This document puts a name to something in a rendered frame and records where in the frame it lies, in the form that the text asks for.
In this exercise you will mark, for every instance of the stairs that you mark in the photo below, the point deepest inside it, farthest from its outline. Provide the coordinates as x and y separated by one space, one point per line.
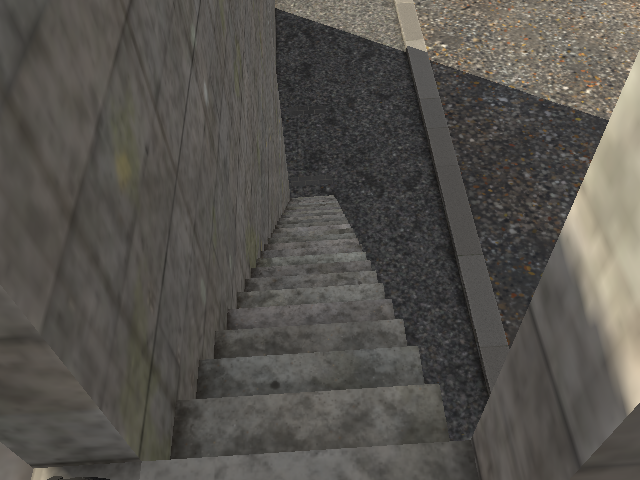
313 357

